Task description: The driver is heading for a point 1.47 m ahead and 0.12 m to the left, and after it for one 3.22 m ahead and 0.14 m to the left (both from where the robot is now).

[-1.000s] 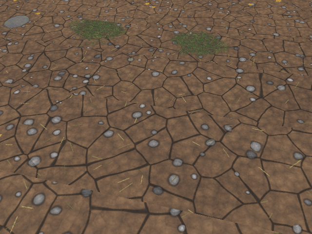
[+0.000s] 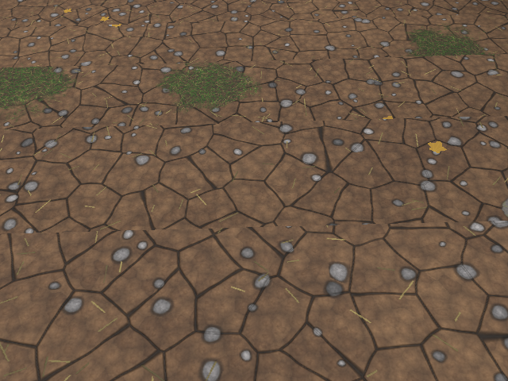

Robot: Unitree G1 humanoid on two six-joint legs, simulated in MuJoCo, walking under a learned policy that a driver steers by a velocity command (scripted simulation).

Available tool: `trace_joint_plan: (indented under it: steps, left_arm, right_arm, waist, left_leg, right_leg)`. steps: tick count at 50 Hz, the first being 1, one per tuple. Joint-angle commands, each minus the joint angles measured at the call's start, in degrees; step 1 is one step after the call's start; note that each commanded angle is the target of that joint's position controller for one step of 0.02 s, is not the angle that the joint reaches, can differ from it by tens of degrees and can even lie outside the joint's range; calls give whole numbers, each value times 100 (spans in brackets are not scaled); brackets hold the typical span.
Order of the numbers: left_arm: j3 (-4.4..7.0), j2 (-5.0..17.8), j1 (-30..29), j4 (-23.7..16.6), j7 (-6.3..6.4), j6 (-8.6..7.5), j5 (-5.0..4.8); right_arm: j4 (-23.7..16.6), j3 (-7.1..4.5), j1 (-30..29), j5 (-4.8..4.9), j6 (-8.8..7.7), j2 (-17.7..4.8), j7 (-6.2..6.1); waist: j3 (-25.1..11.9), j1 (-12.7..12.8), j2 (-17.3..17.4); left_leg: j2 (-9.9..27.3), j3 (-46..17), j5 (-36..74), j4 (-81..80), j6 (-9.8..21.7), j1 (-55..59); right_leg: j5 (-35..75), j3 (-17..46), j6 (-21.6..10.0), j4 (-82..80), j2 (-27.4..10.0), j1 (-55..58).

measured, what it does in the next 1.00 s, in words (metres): walks ahead: right foot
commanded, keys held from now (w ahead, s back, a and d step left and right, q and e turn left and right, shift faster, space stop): no key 0.18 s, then w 0.82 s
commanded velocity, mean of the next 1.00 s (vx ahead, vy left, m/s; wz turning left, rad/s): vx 0.30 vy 0.00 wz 0.00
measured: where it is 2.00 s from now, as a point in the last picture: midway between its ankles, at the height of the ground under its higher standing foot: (248, 262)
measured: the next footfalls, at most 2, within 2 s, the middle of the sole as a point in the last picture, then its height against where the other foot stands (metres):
right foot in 0.78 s outside the picture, level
left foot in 1.22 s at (213, 374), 0.16 m lower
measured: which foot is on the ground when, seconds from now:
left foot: down 0.00-0.80, up 0.82-1.00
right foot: down 0.00-0.40, up 0.42-0.76, down 0.78-1.00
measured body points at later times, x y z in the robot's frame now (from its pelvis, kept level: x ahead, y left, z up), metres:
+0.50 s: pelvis +0.07 +0.04 +0.01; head +0.08 +0.04 +0.45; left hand +0.14 +0.29 -0.13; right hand +0.11 -0.23 -0.13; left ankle +0.01 +0.12 -0.73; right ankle -0.01 -0.10 -0.67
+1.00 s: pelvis +0.29 +0.01 -0.03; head +0.30 +0.02 +0.42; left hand +0.22 +0.22 -0.18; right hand +0.44 -0.21 -0.15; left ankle +0.38 +0.16 -0.68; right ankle +0.24 -0.09 -0.73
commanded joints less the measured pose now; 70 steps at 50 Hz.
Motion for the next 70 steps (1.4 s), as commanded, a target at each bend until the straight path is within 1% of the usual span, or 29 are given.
trace_joint_plan:
  steps: [1,9,12,16,20,21,22,24,28,33,34,38,39,41,42,43,45,48,51,53,57,59,61,62,63,65,67,68,70]
  left_arm:
    - [186,762,-8,-224,36,-48,-15]
    - [215,871,-49,-69,77,-39,-12]
    - [383,1238,511,172,197,18,218]
    - [173,696,715,269,450,-93,187]
    - [165,860,-107,-1,390,-18,396]
    - [94,569,-333,-163,272,-57,492]
    - [-22,206,-402,-172,143,-144,468]
    - [24,420,-236,-111,242,-266,306]
    - [-72,8,-199,-71,249,-45,470]
    - [-180,-138,-961,-404,74,13,450]
    - [-163,-119,-385,-266,54,-40,487]
    - [216,596,1449,119,214,-148,427]
    - [296,720,2422,379,290,-213,410]
    - [41,651,3265,399,307,-306,547]
    - [30,482,2877,486,271,-479,579]
    - [-63,200,2001,402,237,-499,364]
    - [-285,-290,1132,229,223,-370,403]
    - [-390,-365,780,153,474,-434,432]
    - [-421,-205,1501,233,695,-642,543]
    - [-404,162,2275,490,535,-559,487]
    - [-484,241,2953,719,374,-432,289]
    - [-467,340,3126,861,371,-237,313]
    - [-420,564,3005,885,119,-65,547]
    - [-592,-449,4180,1283,-89,-27,653]
    - [-595,-241,3695,943,-165,-44,444]
    - [-432,133,1713,39,-37,-245,235]
    - [-459,124,1445,-5,321,-364,448]
    - [-503,-57,1326,-2,371,-272,503]
    - [-487,-199,1062,-1,298,-117,536]
  right_arm:
    - [-268,-122,-267,-4,-84,-646,-19]
    - [-75,-136,-312,-8,-59,-795,-9]
    - [67,-272,-44,-223,-14,-1036,-94]
    - [-154,-88,-353,-284,-119,-340,-276]
    - [195,-190,1073,-368,-281,-638,-248]
    - [454,-247,2178,-439,-325,-966,-270]
    - [607,-203,3215,-559,-389,-1059,-242]
    - [533,-28,2547,-556,-460,-640,-203]
    - [355,274,1894,-446,-270,-27,-237]
    - [606,333,2555,-520,-196,-327,72]
    - [542,339,2483,-779,-198,-315,67]
    - [366,200,2044,-674,-224,-614,-42]
    - [395,100,2057,-641,-233,-775,70]
    - [232,338,2756,-608,-300,498,285]
    - [-484,251,1340,-351,-300,309,246]
    - [-578,148,977,-397,-247,-47,56]
    - [-573,258,1361,-584,-89,199,-111]
    - [-716,414,1638,-850,117,484,-84]
    - [-973,490,956,-666,-16,305,41]
    - [-1215,440,360,-503,144,37,43]
    - [-1404,492,-474,-683,258,-195,10]
    - [-1185,407,-119,-591,190,-417,-35]
    - [-697,74,1738,-417,53,-925,-146]
    - [-348,-45,3296,-424,56,-1045,-30]
    - [-101,-63,3850,-576,92,-1122,93]
    - [-78,-137,3055,-442,98,-1307,90]
    - [-510,336,1778,-505,-64,23,59]
    - [-470,433,1610,-574,-136,222,15]
    - [-415,435,1717,-258,-263,183,-129]
  waist:
    - [-561,48,-103]
    - [-495,24,-81]
    - [110,160,-390]
    - [600,256,-747]
    - [79,-503,47]
    - [-233,-847,1017]
    - [-29,-1266,952]
    - [627,-710,107]
    - [577,-105,262]
    - [627,-139,471]
    - [588,108,382]
    - [117,932,102]
    - [-102,1314,-214]
    - [-1546,1036,-1460]
    - [141,1138,-1083]
    - [630,733,-338]
    - [549,130,224]
    - [295,-290,-283]
    - [55,267,-12]
    - [300,390,-393]
    - [692,733,-156]
    - [721,635,-38]
    - [118,-376,171]
    - [-1641,-518,1160]
    - [-2247,-880,1258]
    - [-175,-800,664]
    - [97,-135,-236]
    - [424,80,-110]
    - [308,48,54]
  left_leg:
    - [79,-97,1901,-147,115,317]
    - [80,-141,1851,-209,154,510]
    - [-86,-111,-1035,-311,399,59]
    - [-89,-141,-599,63,640,-654]
    - [-23,-410,410,-578,1031,1875]
    - [830,-2199,1127,-1218,1723,3125]
    - [1774,-3536,1835,-1859,2193,3965]
    - [1990,-2741,2232,-1985,2003,3380]
    - [1129,-1198,2297,-2588,1343,1897]
    - [935,-614,2470,-2613,1395,592]
    - [993,-512,2730,-2281,1308,178]
    - [637,-111,4017,230,1072,-514]
    - [259,-71,3571,1912,985,-1386]
    - [-1018,-823,-2187,6093,677,-2885]
    - [-662,-1380,-1686,6084,804,-4107]
    - [-191,-1457,-924,5858,791,-3964]
    - [176,-1471,-86,5009,679,-3170]
    - [312,-801,1550,3306,532,-1828]
    - [386,-630,5109,785,259,-1422]
    - [171,-183,4524,525,127,-559]
    - [596,-766,3903,-1049,231,-1479]
    - [575,-566,3986,-1610,295,-883]
    - [306,89,4051,-1315,612,1923]
    - [1129,-646,6167,956,1866,5150]
    - [1877,-1800,5759,714,2378,5685]
    - [2009,-3047,381,-932,2043,3651]
    - [2055,-2772,399,-1706,2003,1314]
    - [1894,-2456,681,-2042,2069,436]
    - [1338,-1688,916,-2356,1976,-38]
  right_leg:
    - [2480,265,-136,-359,-268,180]
    - [2172,201,-119,-469,-228,127]
    - [-1036,767,-736,-1277,-581,10]
    - [-1326,2142,-1530,-2081,-1778,804]
    - [153,604,-1016,-331,-578,-459]
    - [-193,60,-479,1471,262,-1723]
    - [-1463,718,-453,2937,418,-3292]
    - [-844,1097,-619,3659,-121,-3835]
    - [660,456,-554,2253,-501,-2429]
    - [1431,-31,-258,1240,-187,-1233]
    - [2221,173,-296,2022,-228,-744]
    - [1258,-371,-443,1691,246,1210]
    - [1207,-330,-645,1180,341,2308]
    - [3072,3397,-2880,-257,-1766,3371]
    - [868,4293,-2601,-1030,-2124,1800]
    - [-84,4066,-2364,-990,-2174,646]
    - [-37,3037,-2203,-1041,-1881,-1070]
    - [-490,1375,-1511,-718,-833,-2583]
    - [-604,519,-998,376,-193,-2504]
    - [-1129,816,-1078,299,-425,-2988]
    - [-1452,2024,-1236,933,-1066,-865]
    - [-1215,1973,-1114,1544,-962,-440]
    - [409,1206,-677,3301,-515,-1353]
    - [-807,667,-109,5782,162,-2965]
    - [-2473,531,94,7552,479,-3866]
    - [-1231,518,-86,7715,11,-6093]
    - [999,1167,-327,5410,-821,-4810]
    - [1419,1130,-400,4673,-1099,-4268]
    - [2009,642,-325,2750,-1017,-3455]
Keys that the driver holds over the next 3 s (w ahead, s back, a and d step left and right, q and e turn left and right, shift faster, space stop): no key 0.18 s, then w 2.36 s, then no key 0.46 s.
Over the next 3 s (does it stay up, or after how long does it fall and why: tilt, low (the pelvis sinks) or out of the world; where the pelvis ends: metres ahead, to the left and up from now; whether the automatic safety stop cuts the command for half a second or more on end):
stays up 1.38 0.15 -0.32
